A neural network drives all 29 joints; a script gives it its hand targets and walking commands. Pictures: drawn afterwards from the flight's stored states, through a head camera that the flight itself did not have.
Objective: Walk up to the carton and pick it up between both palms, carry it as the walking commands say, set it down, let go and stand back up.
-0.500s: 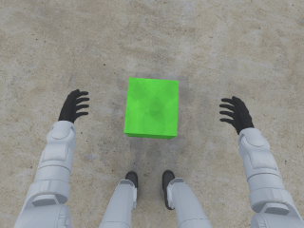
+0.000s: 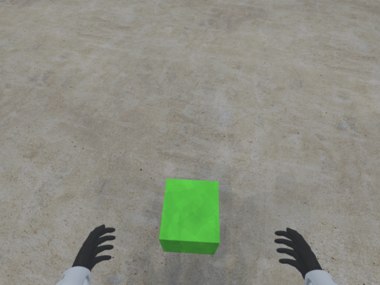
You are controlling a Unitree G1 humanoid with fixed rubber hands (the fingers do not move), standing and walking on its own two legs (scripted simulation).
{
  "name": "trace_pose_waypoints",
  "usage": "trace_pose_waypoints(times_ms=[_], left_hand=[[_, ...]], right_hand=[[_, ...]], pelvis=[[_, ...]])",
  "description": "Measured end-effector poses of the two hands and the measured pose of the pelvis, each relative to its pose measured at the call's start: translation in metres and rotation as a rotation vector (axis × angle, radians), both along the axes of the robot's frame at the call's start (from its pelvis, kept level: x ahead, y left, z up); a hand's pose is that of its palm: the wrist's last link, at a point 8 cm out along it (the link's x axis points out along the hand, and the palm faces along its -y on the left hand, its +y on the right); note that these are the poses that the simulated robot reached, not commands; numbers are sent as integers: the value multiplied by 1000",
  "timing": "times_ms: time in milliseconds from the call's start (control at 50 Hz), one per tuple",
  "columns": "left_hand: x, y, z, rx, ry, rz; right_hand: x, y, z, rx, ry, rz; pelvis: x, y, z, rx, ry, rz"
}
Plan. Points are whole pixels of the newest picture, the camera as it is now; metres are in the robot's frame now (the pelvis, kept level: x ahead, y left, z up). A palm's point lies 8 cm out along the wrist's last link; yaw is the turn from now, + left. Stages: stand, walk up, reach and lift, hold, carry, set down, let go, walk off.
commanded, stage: let go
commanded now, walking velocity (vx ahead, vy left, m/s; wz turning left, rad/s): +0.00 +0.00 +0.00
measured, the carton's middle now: (190, 216) +0.46 +0.00 -0.66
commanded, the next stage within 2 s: stand in 0.38 s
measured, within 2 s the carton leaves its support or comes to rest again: neither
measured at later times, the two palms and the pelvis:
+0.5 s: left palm (61, 278) +0.14 +0.27 -0.08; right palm (317, 267) +0.16 -0.25 -0.08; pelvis +0.00 +0.00 +0.00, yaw +0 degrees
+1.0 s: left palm (52, 280) +0.14 +0.29 -0.09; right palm (332, 273) +0.15 -0.29 -0.09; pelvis +0.02 +0.00 +0.00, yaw +0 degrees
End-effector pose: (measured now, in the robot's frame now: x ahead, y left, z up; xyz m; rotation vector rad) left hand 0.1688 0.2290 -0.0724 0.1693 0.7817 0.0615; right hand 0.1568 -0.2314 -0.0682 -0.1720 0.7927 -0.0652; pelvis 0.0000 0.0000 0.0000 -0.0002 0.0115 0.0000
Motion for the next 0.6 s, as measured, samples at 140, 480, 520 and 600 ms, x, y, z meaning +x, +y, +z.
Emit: trace_pose_waypoints(times_ms=[140,480,520,600], left_hand=[[-12,9,6,0,15,16],[-22,37,-5,126,59,35],[-26,49,-6,159,80,48],[-29,65,-5,203,115,66]], right_hand=[[2,5,3,-4,3,25],[2,-17,-6,-116,35,-19],[1,-28,-9,-141,47,-26],[1,-43,-12,-174,75,-30]], pelvis=[[-2,3,0,1,-87,5],[4,5,-4,-4,-59,1],[6,5,-4,-4,-43,2],[12,5,-3,-3,-23,3]])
